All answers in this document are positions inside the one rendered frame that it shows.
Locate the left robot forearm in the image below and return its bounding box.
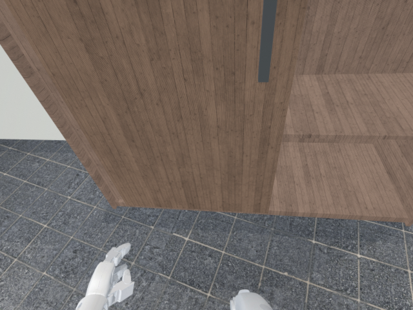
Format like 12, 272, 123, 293
76, 294, 108, 310

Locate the left robot hand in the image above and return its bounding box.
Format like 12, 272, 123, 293
86, 243, 134, 307

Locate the handle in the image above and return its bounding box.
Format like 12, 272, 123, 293
258, 0, 277, 83

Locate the robot right thigh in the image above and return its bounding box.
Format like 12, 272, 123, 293
230, 292, 273, 310

